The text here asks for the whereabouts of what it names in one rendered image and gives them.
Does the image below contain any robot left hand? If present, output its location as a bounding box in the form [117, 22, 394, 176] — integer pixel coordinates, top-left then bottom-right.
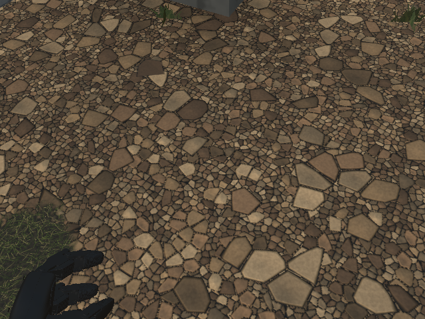
[8, 249, 114, 319]

